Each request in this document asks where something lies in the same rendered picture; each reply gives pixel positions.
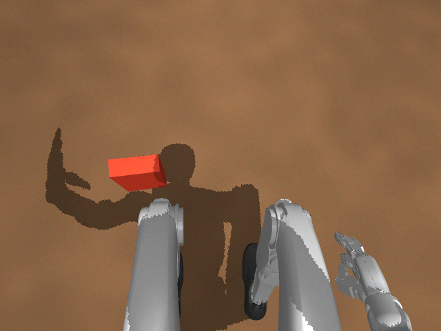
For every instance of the right robot hand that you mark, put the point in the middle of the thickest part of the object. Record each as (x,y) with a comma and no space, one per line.
(364,268)

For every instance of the right robot arm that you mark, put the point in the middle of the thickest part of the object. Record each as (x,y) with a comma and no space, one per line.
(385,313)

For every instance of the right robot foot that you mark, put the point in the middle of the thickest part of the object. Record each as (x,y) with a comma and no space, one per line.
(252,310)

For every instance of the carton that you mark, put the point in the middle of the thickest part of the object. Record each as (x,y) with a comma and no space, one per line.
(138,173)

